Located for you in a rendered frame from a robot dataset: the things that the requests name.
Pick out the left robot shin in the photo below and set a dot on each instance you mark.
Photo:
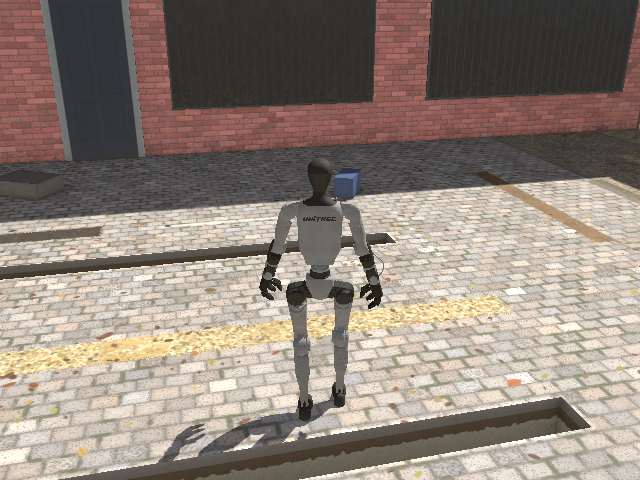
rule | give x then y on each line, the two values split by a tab
302	371

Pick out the robot right forearm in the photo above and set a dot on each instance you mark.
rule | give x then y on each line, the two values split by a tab
370	267

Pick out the robot left hand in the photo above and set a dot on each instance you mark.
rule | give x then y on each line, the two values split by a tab
264	284

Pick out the robot left forearm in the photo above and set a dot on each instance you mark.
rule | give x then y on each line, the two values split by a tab
271	263

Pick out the left robot upper arm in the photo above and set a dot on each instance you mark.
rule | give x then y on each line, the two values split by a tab
288	212

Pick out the robot left foot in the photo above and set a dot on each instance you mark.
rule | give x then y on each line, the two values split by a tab
305	412

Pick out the robot right hand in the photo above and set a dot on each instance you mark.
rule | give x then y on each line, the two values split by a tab
376	292

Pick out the right robot upper arm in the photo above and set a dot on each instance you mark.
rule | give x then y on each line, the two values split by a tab
352	213

